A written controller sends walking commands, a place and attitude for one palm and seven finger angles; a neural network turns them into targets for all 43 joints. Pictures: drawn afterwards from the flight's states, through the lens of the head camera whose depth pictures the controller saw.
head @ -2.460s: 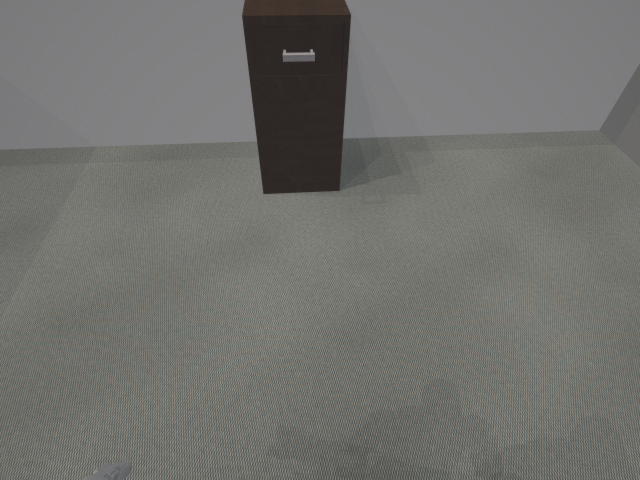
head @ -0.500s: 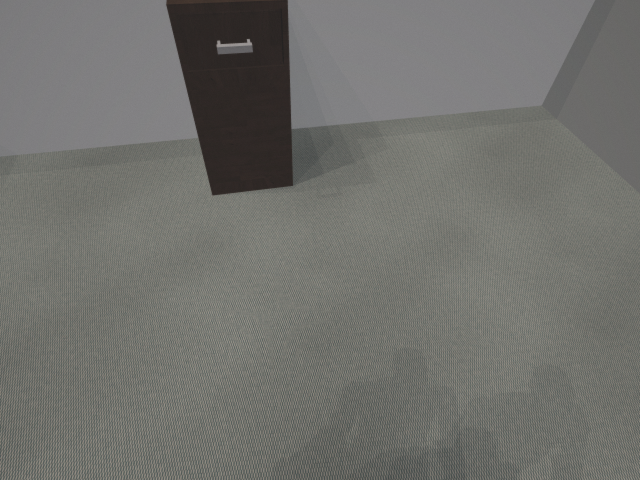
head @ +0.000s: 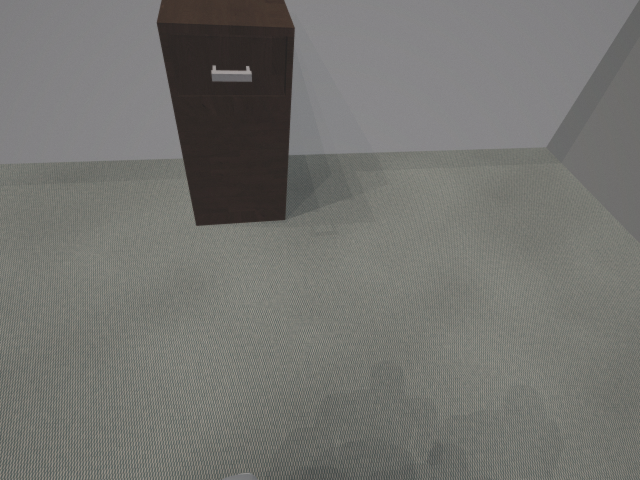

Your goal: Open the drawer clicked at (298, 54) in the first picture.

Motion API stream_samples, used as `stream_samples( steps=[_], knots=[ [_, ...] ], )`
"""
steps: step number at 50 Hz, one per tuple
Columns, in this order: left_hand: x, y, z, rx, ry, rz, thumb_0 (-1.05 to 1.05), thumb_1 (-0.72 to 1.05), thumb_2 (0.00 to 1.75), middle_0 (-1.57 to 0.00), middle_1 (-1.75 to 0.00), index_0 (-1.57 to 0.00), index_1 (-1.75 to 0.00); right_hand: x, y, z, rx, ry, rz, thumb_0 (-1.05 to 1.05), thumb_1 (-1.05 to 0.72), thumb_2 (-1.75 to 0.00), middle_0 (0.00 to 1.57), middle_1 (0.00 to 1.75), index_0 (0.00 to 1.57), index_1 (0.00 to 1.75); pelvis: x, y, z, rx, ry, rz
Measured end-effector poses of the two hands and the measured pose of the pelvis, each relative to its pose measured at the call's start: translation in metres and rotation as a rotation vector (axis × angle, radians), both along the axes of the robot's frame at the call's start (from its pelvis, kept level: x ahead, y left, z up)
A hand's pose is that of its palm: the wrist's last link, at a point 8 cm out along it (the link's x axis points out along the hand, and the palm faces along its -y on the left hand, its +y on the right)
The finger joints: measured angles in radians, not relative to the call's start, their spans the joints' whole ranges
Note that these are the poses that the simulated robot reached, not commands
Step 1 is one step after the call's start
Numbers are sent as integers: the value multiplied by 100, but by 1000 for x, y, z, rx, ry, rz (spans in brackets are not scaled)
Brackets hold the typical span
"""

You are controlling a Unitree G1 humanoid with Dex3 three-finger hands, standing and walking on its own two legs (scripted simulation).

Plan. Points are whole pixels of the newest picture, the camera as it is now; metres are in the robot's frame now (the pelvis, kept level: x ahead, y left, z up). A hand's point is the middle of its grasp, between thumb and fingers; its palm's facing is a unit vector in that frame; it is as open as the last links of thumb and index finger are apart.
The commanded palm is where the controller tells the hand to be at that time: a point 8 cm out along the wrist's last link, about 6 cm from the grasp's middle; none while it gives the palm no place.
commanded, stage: walk to a spot facing it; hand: left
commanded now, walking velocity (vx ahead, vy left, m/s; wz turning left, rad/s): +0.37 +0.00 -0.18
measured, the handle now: (231, 72) +1.18 +0.35 -0.07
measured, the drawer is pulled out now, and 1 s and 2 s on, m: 0.00 0.00 0.00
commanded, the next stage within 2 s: turn to face it in 0.68 s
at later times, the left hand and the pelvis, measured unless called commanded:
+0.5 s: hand (237, 361) +0.32 +0.15 -0.16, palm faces -0.18 -0.97 -0.15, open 7.4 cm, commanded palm none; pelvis +0.21 +0.00 +0.01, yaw -9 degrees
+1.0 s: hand (267, 312) +0.43 +0.12 -0.17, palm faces -0.02 -0.99 -0.15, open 7.3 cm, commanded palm none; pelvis +0.42 -0.05 +0.01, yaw -4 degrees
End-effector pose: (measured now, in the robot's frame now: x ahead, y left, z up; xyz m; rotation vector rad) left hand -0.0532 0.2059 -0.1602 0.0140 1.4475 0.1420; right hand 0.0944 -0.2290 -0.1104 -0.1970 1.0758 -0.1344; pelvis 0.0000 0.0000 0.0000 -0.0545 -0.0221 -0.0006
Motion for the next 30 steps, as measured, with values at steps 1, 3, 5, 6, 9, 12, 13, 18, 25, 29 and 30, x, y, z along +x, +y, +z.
stream_samples(
  steps=[1,3,5,6,9,12,13,18,25,29,30],
  knots=[
    [7,6,-4,-3,15,-1,1,90,90,-20,-30,-20,-30,11,6,-1,-5,-15,1,0,-91,-90,19,30,20,30,9,5,-3,9,-3,-8],
    [27,18,-3,2,31,-22,1,90,90,-20,-30,-20,-30,23,16,0,-4,-27,-16,0,-91,-90,19,30,20,30,25,13,-2,15,-9,-27],
    [55,30,4,15,18,-44,1,90,90,-20,-30,-20,-30,22,24,2,4,-2,-53,0,-91,-90,19,30,20,30,41,18,5,18,-12,-39],
    [71,36,8,22,2,-56,1,90,90,-20,-30,-20,-30,21,23,4,-2,2,-96,-1,-93,-90,20,30,21,30,49,21,8,20,-12,-45],
    [123,49,20,45,-57,-85,1,91,90,-20,-30,-20,-30,12,18,10,-27,62,-148,-3,-96,-90,20,30,21,30,72,27,18,27,-8,-61],
    [173,56,28,61,-115,-103,1,91,90,-20,-30,-20,-30,-3,21,10,-25,165,-180,-3,-96,-90,20,30,21,30,96,29,23,35,0,-76],
    [189,56,30,64,-130,-109,1,91,90,-20,-30,-20,-30,-8,23,9,-19,200,-193,-2,-96,-90,20,30,20,30,105,29,24,38,2,-81],
    [264,46,35,62,-165,-168,1,91,90,-20,-29,-20,-30,-30,38,3,36,356,-269,-1,-93,-90,19,30,20,30,147,24,24,47,4,-109],
    [381,-2,31,48,-203,-299,1,91,90,-20,-30,-20,-30,-35,58,-7,142,531,-382,0,-92,-90,19,30,20,30,214,-1,13,55,7,-155],
    [448,-36,22,52,-285,-340,1,91,90,-20,-30,-20,-30,-18,52,-20,199,620,-418,0,-91,-90,20,30,20,30,260,-28,-5,60,7,-171],
    [460,-42,20,57,-306,-334,1,91,90,-20,-30,-20,-30,-8,47,-23,207,629,-420,0,-91,-90,20,30,20,30,269,-35,-8,59,5,-181]
  ],
)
